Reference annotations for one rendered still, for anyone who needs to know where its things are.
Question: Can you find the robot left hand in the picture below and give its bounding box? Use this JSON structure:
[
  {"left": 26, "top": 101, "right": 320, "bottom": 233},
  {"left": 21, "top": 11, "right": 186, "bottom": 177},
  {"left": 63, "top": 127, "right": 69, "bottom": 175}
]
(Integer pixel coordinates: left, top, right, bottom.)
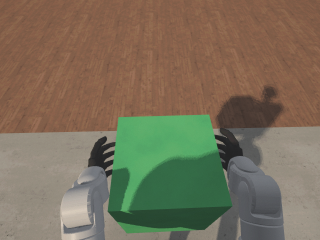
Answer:
[{"left": 88, "top": 136, "right": 116, "bottom": 177}]

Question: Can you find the carton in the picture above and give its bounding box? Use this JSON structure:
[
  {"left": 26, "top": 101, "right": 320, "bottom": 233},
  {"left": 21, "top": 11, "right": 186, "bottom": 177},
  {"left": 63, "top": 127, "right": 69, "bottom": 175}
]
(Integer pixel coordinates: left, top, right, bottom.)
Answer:
[{"left": 108, "top": 114, "right": 233, "bottom": 234}]

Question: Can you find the robot right hand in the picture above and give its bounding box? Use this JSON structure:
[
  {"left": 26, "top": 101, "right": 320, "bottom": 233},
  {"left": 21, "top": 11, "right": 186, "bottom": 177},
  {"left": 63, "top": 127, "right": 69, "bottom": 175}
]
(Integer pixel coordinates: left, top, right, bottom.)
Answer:
[{"left": 214, "top": 128, "right": 243, "bottom": 172}]

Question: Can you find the robot right forearm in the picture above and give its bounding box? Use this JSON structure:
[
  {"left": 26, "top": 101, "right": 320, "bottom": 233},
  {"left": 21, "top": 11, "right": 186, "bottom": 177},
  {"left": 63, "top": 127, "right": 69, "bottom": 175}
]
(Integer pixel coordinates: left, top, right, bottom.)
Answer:
[{"left": 227, "top": 156, "right": 285, "bottom": 240}]

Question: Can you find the robot left forearm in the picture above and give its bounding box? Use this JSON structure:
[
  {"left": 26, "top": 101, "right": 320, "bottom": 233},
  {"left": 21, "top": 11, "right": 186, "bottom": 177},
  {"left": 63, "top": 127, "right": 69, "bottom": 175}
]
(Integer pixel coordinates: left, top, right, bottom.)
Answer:
[{"left": 60, "top": 166, "right": 110, "bottom": 240}]

